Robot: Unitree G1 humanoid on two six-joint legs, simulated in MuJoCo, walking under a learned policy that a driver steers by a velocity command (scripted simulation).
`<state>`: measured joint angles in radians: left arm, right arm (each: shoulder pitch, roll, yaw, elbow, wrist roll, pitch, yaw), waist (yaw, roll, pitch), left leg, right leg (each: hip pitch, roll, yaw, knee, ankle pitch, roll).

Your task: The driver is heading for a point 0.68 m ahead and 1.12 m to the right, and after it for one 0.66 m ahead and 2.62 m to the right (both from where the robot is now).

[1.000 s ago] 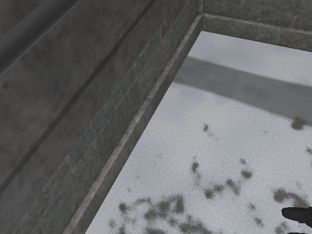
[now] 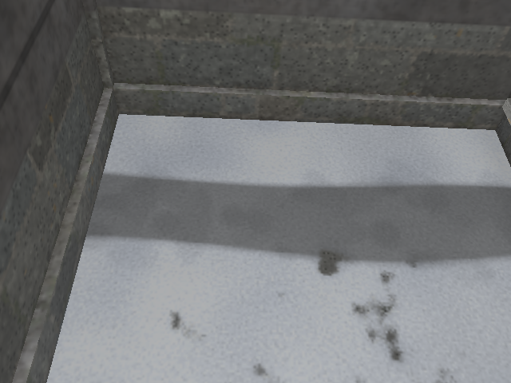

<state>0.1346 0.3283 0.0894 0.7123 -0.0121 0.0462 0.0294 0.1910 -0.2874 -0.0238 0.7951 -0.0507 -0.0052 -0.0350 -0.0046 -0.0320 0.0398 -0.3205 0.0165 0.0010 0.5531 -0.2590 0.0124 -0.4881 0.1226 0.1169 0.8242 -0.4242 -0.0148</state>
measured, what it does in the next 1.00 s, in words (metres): steps to the right, turning right: right foot, then left foot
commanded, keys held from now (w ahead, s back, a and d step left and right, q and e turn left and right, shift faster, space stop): e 0.58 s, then w+e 0.42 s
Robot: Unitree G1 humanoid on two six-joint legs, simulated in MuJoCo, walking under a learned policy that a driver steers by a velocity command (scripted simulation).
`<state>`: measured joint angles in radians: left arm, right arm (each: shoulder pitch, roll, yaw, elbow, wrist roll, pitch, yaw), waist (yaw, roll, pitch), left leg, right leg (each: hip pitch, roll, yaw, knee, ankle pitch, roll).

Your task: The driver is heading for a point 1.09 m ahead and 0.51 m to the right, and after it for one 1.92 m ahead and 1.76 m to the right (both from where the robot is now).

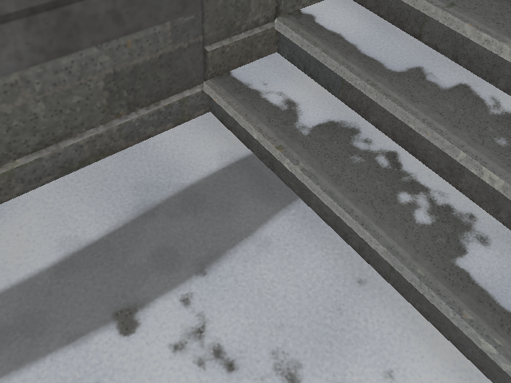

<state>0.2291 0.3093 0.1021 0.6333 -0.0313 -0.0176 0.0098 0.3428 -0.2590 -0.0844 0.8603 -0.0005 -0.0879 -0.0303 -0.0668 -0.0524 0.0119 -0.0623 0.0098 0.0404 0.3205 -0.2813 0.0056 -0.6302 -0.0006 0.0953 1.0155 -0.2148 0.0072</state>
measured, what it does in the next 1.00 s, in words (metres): walks ahead, turning right: right foot, then left foot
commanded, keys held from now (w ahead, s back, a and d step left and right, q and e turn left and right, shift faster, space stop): w+e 1.00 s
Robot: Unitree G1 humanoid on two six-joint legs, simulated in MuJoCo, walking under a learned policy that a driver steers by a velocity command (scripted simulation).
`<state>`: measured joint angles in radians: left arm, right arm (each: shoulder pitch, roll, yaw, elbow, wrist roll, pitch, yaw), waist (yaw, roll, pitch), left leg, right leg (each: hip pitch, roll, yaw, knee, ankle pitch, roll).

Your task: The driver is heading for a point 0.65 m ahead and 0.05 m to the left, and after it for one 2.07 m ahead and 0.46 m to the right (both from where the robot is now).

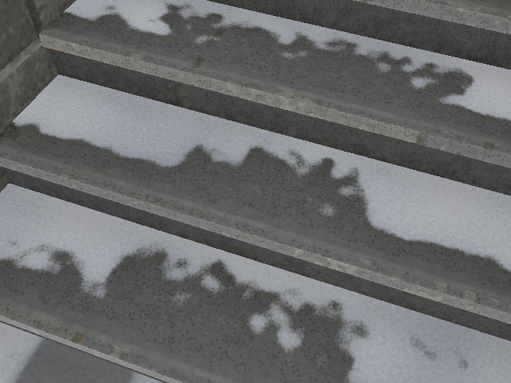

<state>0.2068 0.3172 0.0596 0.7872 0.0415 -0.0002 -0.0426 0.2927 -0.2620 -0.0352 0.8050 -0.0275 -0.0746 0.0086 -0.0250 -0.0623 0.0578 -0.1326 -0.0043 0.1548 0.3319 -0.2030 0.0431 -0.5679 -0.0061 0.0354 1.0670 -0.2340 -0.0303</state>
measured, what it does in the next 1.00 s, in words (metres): climbs: right foot, then left foot 0.15 m higher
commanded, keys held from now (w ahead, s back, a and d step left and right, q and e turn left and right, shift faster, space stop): w+e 0.14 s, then w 0.16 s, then w+q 0.56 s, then e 0.14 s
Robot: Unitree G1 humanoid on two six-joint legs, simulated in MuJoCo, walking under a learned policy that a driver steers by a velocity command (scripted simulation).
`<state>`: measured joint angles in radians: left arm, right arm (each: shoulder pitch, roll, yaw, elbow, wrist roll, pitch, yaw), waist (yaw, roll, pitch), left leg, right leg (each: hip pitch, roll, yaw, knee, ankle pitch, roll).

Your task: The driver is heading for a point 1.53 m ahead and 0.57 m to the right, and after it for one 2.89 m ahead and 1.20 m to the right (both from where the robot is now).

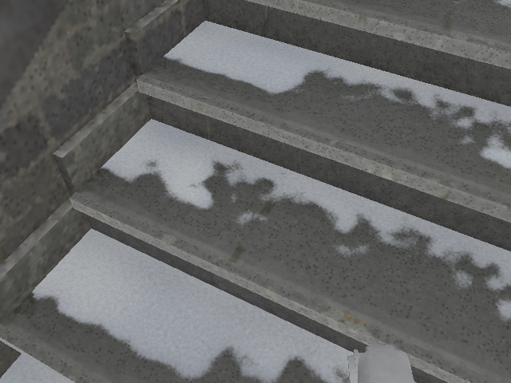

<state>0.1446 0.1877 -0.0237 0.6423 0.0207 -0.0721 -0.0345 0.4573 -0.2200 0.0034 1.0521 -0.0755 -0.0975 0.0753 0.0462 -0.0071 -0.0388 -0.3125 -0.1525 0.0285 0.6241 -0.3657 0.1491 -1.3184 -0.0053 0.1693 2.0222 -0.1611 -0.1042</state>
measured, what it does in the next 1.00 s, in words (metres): climbs, turning right: right foot 0.15 m higher, then left foot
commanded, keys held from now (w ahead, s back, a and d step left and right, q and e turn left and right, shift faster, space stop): e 1.00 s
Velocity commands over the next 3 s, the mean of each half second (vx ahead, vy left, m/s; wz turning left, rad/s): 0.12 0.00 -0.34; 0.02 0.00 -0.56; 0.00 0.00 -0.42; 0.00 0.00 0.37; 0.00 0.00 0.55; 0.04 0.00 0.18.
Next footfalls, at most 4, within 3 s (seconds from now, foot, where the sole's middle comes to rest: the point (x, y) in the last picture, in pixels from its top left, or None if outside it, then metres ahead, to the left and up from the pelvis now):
0.20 right None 0.26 -0.10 -0.60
0.74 left None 0.37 0.09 -0.60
1.22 right None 0.25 -0.15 -0.60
1.56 left None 0.40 0.01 -0.60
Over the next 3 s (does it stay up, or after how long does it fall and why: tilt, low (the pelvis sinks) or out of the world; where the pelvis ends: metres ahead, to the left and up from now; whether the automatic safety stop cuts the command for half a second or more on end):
stays up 0.31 -0.06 0.17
